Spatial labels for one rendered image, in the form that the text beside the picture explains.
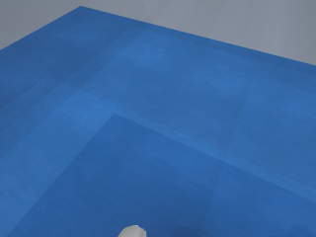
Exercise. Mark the left robot thigh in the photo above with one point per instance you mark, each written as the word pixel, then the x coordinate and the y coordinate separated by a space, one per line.
pixel 133 231

